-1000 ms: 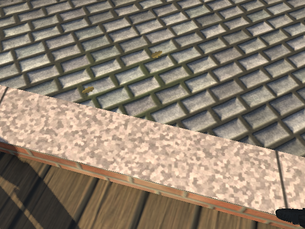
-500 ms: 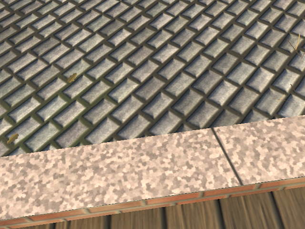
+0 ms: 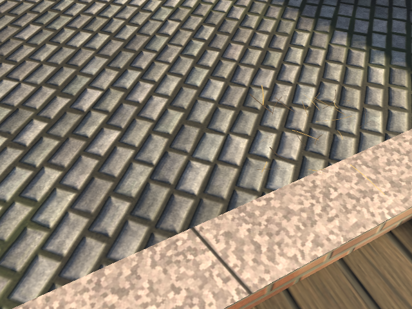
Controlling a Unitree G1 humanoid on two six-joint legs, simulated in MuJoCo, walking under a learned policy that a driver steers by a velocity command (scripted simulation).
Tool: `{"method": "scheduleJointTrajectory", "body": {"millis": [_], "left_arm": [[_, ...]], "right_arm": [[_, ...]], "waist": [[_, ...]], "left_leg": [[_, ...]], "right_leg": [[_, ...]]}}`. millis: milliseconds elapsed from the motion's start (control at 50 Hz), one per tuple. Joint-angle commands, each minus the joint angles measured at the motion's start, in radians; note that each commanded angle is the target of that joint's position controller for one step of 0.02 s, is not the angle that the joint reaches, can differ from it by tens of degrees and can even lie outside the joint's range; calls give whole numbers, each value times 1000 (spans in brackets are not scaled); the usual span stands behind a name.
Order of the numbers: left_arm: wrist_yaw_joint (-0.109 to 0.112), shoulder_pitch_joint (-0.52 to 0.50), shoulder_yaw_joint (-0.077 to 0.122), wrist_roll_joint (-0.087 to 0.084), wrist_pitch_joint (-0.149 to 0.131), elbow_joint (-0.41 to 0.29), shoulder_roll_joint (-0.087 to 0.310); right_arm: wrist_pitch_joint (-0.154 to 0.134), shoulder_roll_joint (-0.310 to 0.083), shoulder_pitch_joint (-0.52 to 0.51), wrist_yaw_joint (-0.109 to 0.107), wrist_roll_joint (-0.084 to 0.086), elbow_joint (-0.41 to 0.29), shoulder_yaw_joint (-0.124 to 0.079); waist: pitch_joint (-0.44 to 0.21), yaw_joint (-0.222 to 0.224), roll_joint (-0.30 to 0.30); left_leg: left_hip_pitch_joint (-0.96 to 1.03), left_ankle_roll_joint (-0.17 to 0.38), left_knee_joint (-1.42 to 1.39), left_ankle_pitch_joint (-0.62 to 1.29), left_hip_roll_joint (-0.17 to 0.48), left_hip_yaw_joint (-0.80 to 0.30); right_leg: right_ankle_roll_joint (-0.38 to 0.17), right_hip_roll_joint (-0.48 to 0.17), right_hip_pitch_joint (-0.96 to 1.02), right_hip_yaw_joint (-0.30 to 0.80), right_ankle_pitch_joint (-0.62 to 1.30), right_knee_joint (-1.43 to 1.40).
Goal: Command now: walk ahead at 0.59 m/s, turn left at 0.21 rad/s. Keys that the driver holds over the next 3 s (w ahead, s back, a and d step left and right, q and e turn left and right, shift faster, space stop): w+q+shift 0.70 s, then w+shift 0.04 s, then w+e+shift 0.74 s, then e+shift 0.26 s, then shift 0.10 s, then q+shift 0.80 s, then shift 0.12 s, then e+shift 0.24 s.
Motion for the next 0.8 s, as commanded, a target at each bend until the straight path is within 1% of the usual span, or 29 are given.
{"method": "scheduleJointTrajectory", "body": {"millis": [20,40,60,100,160,220,260,320,340,360,380,400,420,440,460,480,520,560,580,620,640,660,680,700,720,740,760,780,800], "left_arm": [[13,-101,24,-32,-68,-152,88],[13,-136,37,-57,-93,-140,149],[6,-168,33,-51,-113,-137,140],[-4,-213,25,-1,-134,-135,97],[-20,-240,19,1,-137,-129,45],[-33,-311,5,-7,-145,-135,-14],[-34,-325,19,-21,-143,-138,10],[-17,-167,59,-41,-127,-113,87],[-6,-3,77,-40,-121,-75,124],[11,254,95,-44,-105,-26,162],[9,325,88,2,-97,2,214],[-1,216,82,23,-99,-15,182],[3,160,67,16,-92,-21,95],[7,171,57,9,-81,9,62],[8,181,55,19,-70,34,64],[8,176,47,30,-68,68,56],[4,160,20,21,-68,126,-6],[2,145,1,1,-69,179,-27],[4,111,-3,0,-68,189,-19],[14,45,-5,9,-56,202,11],[30,50,2,20,-57,207,64],[37,18,3,20,-77,197,101],[37,84,22,9,-99,198,207],[36,128,51,-3,-92,203,314],[30,115,80,1,-70,198,389],[21,85,88,7,-52,175,389],[15,118,70,-6,-62,157,295],[-25,261,4,45,-105,98,51],[-60,221,22,-2,-146,113,100]], "right_arm": [[-47,-243,216,22,-24,-7,-50],[-53,-193,200,29,-15,-15,-40],[-49,-146,193,21,-15,-28,-26],[-33,-108,223,5,-7,-31,-13],[-1,-42,237,-26,9,-28,13],[20,-75,204,-55,11,-39,6],[21,-101,212,-59,20,-38,-5],[21,-107,143,-62,38,-69,-10],[23,-98,84,-56,32,-96,-6],[17,-46,37,-47,0,-135,7],[6,127,119,-50,6,-178,52],[8,42,192,-58,68,-191,50],[21,-11,108,-58,62,-185,39],[30,-6,46,-51,38,-200,42],[33,25,13,-45,21,-213,49],[41,64,-23,-33,23,-245,59],[68,131,-55,-16,43,-302,89],[98,155,-73,-15,45,-344,108],[106,142,-102,-15,41,-375,114],[98,86,-232,-2,7,-458,120],[94,83,-244,10,-21,-481,129],[88,77,-203,15,-23,-455,120],[79,41,-174,15,-21,-432,98],[75,-25,-128,16,-15,-420,61],[76,-72,0,20,7,-396,30],[78,-146,160,26,26,-356,-3],[84,-196,259,24,41,-296,-26],[78,-270,193,14,24,-246,-17],[58,-162,255,0,-5,-247,3]], "waist": [[137,-32,342],[199,-43,211],[205,-49,159],[153,-58,78],[130,-45,136],[128,-49,154],[97,-46,191],[-16,85,218],[-105,182,174],[-278,286,134],[-343,190,-199],[-264,127,-317],[-94,152,-220],[12,153,-119],[61,136,-58],[126,106,-59],[187,40,-89],[216,-14,-107],[243,-45,-73],[289,-74,-7],[219,-77,5],[148,-94,8],[13,-97,-15],[-95,-132,-82],[-194,-199,-185],[-261,-264,-206],[-214,-262,-38],[-280,-18,493],[-390,-93,368]], "left_leg": [[307,307,-433,-480,383,-881],[300,321,-452,-590,416,-939],[315,291,-435,-465,370,-831],[365,242,-410,-199,276,-643],[301,203,-395,79,186,-466],[105,186,-366,234,121,-379],[44,176,-341,290,127,-402],[30,114,-140,671,123,-429],[-45,71,85,760,85,-400],[-212,44,372,615,49,-359],[-490,21,670,-223,-72,-284],[-623,6,842,-182,35,-218],[-697,-9,950,-97,91,-153],[-725,-12,1023,-63,118,-106],[-745,-6,1126,-61,134,-81],[-802,-7,1233,-94,154,-84],[-890,-12,1425,-165,179,-111],[-1026,-25,1650,-198,176,-140],[-1062,-26,1622,-172,176,-152],[-927,-32,1264,-52,178,-67],[-661,-31,1068,27,173,32],[-337,-3,954,80,123,131],[-128,27,918,109,58,189],[-97,47,838,13,18,216],[-43,77,737,-91,-8,201],[110,114,515,-135,-57,152],[340,176,216,-48,-25,-98],[482,276,20,-13,174,-677],[467,293,-249,-356,321,-1009]], "right_leg": [[3,22,-577,-95,-144,410],[-7,-36,-674,-35,-102,492],[-14,-62,-685,-27,7,506],[4,-80,-652,-59,115,438],[58,-59,-519,-125,184,241],[100,15,-288,-181,250,-5],[117,39,-145,-177,286,-88],[93,40,136,-157,283,-165],[54,-6,348,-139,266,-195],[15,-124,684,-69,209,-129],[-99,-447,859,435,58,-259],[-180,-537,730,707,-197,-348],[-179,-491,604,557,-264,-367],[-164,-445,488,389,-146,-371],[-147,-410,402,314,-78,-387],[-142,-405,325,242,-38,-411],[-119,-419,194,121,56,-449],[-95,-452,138,8,130,-478],[-68,-430,93,-75,141,-502],[-30,-305,-115,-272,205,-571],[-47,-270,-247,-358,300,-639],[-54,-235,-328,-425,618,-629],[-87,-262,-238,-412,1151,-539],[-92,-292,-19,-405,1608,-396],[-94,-332,164,-366,1865,-222],[-90,-345,225,-332,1911,20],[-50,-270,29,-259,1168,443],[-20,-56,-354,-141,45,867],[-64,-44,-487,57,110,1104]]}}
